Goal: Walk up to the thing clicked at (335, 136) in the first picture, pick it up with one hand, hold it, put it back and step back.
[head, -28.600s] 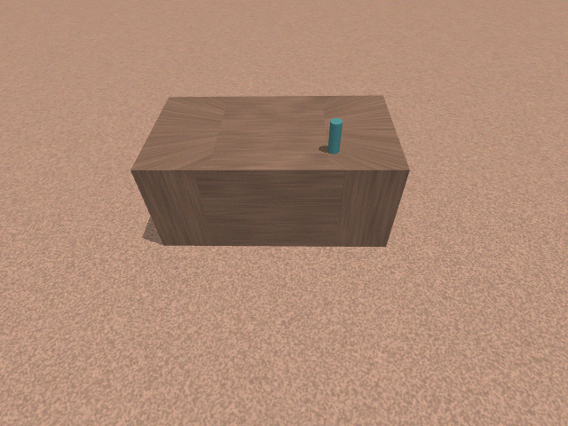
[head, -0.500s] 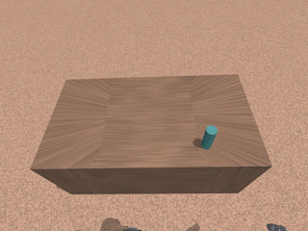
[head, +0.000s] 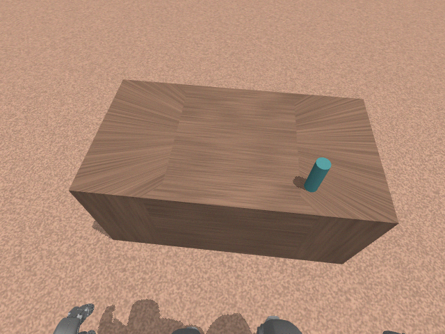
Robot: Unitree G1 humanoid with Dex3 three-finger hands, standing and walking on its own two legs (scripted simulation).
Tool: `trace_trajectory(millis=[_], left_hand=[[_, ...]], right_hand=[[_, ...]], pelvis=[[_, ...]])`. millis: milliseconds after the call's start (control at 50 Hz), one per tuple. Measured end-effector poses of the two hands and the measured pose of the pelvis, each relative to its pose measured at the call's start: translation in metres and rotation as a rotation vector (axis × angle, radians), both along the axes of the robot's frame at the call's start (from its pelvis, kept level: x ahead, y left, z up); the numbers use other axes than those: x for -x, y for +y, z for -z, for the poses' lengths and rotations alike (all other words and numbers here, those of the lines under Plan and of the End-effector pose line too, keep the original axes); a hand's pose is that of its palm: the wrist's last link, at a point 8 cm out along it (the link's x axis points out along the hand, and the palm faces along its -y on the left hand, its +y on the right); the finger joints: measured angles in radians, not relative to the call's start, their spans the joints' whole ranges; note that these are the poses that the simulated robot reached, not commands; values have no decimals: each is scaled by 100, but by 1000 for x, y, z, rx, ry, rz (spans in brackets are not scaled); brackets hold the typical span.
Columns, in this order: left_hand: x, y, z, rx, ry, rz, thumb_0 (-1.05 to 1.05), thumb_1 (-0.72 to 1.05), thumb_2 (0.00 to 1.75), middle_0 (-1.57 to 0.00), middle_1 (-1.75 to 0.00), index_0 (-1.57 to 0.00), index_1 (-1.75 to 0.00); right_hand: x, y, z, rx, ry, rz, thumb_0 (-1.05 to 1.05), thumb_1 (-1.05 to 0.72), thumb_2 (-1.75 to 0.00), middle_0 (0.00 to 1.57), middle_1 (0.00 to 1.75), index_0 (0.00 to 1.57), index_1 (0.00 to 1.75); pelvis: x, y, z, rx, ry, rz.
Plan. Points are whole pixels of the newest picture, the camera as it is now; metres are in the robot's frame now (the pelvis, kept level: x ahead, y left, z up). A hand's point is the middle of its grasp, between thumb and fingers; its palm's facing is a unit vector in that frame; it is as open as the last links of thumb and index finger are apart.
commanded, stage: step back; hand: right
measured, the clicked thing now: (316, 175) +0.58 -0.26 -0.24
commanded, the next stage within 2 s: none
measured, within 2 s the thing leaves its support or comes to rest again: neither
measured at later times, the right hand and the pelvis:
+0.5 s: hand out of the picture -0.05 -0.27 -0.15, palm faces +0.08 +0.94 -0.32, open 7.4 cm; pelvis -0.14 +0.00 +0.01, yaw -7 degrees
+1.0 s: hand out of the picture -0.20 -0.23 -0.12, palm faces +0.00 +0.90 -0.44, open 7.4 cm; pelvis -0.28 +0.04 +0.02, yaw -3 degrees
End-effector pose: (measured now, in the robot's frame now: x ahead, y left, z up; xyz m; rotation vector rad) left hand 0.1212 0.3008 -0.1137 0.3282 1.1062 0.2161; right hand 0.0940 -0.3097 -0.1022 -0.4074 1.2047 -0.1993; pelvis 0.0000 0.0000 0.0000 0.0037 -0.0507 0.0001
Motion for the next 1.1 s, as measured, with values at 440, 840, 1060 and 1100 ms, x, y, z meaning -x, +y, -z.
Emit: trace_trajectory(millis=[440,840,1060,1100], left_hand=[[176,6,-22,-78,163,62,0,91,90,-20,-30,-20,-30],[198,32,-13,-23,-88,74,0,91,90,-20,-30,-20,-30],[307,44,-6,-9,66,62,0,91,90,-20,-30,-20,-30],[330,45,-3,-23,101,71,0,91,90,-20,-30,-20,-30]], right_hand=[[120,-5,14,-73,-123,100,0,-90,-90,20,30,20,30],[288,30,2,10,64,75,0,-90,-90,20,30,20,30],[302,36,-27,33,-90,41,0,-90,-90,20,30,20,30],[308,34,-23,26,-119,36,0,-90,-90,20,30,20,30]], pelvis=[[127,-1,-1,22,7,103],[239,36,0,-16,0,25],[303,41,-13,25,35,78],[318,40,-9,18,32,97]])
